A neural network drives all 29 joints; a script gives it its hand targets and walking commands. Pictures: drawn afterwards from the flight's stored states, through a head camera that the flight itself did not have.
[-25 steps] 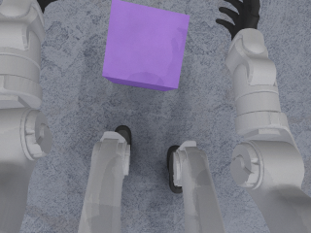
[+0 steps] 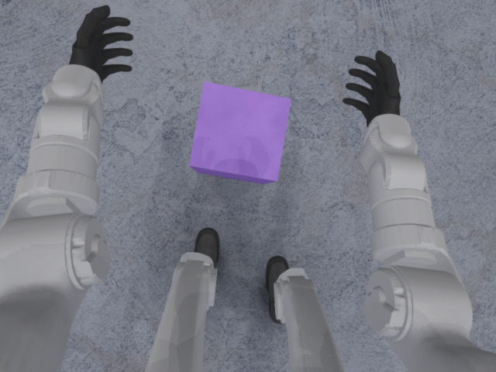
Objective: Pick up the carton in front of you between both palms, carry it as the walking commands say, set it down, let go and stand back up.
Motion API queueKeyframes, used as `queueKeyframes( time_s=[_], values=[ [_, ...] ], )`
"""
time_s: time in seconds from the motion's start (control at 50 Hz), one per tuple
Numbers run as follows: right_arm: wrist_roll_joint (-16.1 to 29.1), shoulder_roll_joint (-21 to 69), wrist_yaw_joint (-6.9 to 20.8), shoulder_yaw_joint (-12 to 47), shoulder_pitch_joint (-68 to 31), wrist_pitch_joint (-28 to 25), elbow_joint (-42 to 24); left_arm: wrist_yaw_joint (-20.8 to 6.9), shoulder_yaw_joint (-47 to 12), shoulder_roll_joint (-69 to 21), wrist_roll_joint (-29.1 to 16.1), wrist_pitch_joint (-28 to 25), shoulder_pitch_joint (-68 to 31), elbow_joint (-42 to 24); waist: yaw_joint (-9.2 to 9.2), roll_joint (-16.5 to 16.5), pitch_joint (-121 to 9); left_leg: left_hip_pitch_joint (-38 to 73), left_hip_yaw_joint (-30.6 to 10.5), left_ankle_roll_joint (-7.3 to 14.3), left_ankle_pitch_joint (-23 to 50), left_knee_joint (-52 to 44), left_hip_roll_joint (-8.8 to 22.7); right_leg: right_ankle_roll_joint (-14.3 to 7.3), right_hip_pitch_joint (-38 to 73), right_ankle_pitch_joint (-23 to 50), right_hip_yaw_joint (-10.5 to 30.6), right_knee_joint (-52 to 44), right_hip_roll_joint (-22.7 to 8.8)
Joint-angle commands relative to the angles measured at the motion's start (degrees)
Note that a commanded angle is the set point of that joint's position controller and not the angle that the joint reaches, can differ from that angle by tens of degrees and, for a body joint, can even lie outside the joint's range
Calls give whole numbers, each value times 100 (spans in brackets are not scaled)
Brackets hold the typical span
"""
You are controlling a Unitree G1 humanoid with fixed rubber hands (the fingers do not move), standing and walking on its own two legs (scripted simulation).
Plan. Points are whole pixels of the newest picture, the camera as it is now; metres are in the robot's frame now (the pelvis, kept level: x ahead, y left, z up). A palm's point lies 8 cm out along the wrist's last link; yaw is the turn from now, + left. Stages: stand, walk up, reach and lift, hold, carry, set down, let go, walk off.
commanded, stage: let go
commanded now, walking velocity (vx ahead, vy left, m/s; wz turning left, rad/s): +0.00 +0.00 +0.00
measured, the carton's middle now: (238, 140) +0.51 +0.04 -0.53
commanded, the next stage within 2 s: stand in 1.22 s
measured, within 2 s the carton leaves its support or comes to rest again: neither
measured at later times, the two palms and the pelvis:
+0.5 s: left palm (43, 199) +0.34 +0.24 +0.00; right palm (485, 232) +0.35 -0.22 +0.01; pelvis +0.07 -0.01 +0.09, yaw +3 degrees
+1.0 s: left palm (18, 339) +0.23 +0.21 +0.06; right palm out of the picture +0.26 -0.25 +0.06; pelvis +0.09 -0.03 +0.12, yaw +3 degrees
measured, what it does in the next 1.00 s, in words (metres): rises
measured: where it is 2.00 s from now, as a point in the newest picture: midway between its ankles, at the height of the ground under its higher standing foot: (241, 286)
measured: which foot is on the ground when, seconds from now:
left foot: down 0.00-1.00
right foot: down 0.00-1.00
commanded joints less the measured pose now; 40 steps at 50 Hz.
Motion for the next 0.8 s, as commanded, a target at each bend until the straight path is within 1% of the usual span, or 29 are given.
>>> queueKeyframes(
  time_s=[0.0, 0.06, 0.12, 0.16, 0.26, 0.36, 0.44, 0.6, 0.68, 0.78],
  values=[
    [-209, -629, 162, 114, -25, -156, -804, 119, 31, 442, 115, -95, -231, -1013, 73, 634, -6068, 7229, -111, -166, 2586, -300, -40, 118, 444, 899, -671, -1078, 257],
    [-263, -742, 330, 322, 741, -280, -1122, 188, -115, 200, 5, -187, 641, -1607, 33, 607, -5968, 7721, -156, -169, 2878, -592, -9, 44, 852, 1076, -622, -1373, 235],
    [-147, -827, 444, 537, 1330, -434, -1314, 210, -277, 109, -199, -335, 1308, -2094, 12, 587, -5617, 7914, -179, -171, 2912, -904, 24, -16, 1322, 1210, -531, -1664, 176],
    [-38, -815, 505, 653, 1761, -534, -1322, 198, -369, 80, -316, -436, 1767, -2268, 31, 586, -5314, 7966, -196, -174, 2871, -1093, 44, -49, 1629, 1280, -468, -1847, 131],
    [136, -745, 657, 841, 2902, -788, -1086, 173, -600, -132, -510, -675, 3070, -2219, 49, 547, -4536, 8047, -259, -179, 2813, -1486, 86, -103, 2249, 1447, -321, -2241, 41],
    [200, -776, 723, 1007, 3992, -1009, -968, 187, -787, -298, -638, -895, 4405, -2146, -16, 375, -3821, 8114, -258, -154, 2777, -1846, 93, -106, 2995, 1652, -190, -2600, -28],
    [262, -791, 746, 1167, 4802, -1175, -1122, 220, -873, -317, -701, -1077, 5324, -2326, -21, 246, -3220, 8266, -199, -147, 2624, -2217, 69, -98, 3779, 1857, -109, -2968, -97],
    [384, -931, 812, 1446, 6205, -1360, -1734, 238, -1125, -344, -816, -1305, 6881, -2888, 16, 16, -1997, 8959, 32, -164, 2085, -3087, -29, -94, 5550, 2227, 12, -3857, -183],
    [407, -955, 860, 1552, 6642, -1302, -1924, 212, -1261, -390, -841, -1243, 7487, -3130, 61, 22, -1239, 9276, 122, -213, 1806, -3450, -79, -137, 6052, 2089, 57, -4257, -241],
    [401, -997, 900, 1595, 6821, -1090, -1992, 146, -1377, -346, -875, -976, 7816, -3355, 75, -98, -236, 9673, 246, -250, 1258, -3665, -155, -223, 6003, 1453, 81, -4667, -343]
  ],
)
